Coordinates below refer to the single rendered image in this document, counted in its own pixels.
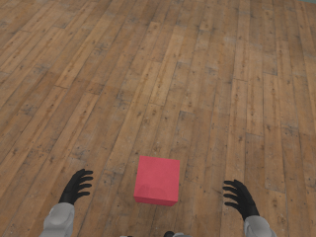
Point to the robot right hand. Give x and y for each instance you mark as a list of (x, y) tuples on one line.
[(245, 204)]

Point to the carton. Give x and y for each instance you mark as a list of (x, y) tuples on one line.
[(157, 181)]

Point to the left robot forearm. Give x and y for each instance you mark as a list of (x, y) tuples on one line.
[(59, 222)]

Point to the robot left hand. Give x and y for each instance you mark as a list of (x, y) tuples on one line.
[(70, 193)]

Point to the right robot forearm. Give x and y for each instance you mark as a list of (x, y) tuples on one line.
[(257, 226)]

